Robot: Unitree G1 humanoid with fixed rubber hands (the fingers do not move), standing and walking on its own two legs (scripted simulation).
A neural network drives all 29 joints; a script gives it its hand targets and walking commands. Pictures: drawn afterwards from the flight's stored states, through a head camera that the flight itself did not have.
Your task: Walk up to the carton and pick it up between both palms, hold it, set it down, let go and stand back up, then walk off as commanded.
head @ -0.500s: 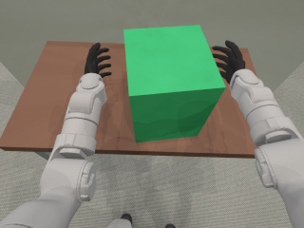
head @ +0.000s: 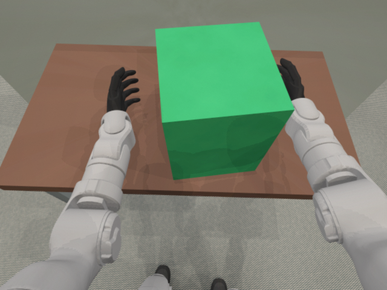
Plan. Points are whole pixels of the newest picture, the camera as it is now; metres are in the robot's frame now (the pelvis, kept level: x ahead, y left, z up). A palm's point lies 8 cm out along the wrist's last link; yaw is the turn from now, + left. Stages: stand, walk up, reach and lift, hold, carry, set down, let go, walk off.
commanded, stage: reach and lift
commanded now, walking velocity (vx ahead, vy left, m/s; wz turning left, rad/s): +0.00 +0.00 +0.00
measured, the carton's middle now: (211, 109) +0.46 +0.03 +0.04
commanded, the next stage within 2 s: none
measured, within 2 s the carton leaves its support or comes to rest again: leaves its support in 1.98 s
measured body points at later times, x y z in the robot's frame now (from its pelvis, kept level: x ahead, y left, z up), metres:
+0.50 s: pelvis +0.00 +0.00 +0.00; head +0.10 +0.02 +0.44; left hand +0.43 +0.20 +0.05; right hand +0.49 -0.10 +0.07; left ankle +0.01 +0.16 -0.74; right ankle -0.01 -0.10 -0.74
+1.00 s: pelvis +0.00 +0.00 +0.00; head +0.10 +0.02 +0.44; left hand +0.42 +0.21 +0.05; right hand +0.48 -0.08 +0.07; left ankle +0.01 +0.16 -0.74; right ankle -0.01 -0.10 -0.74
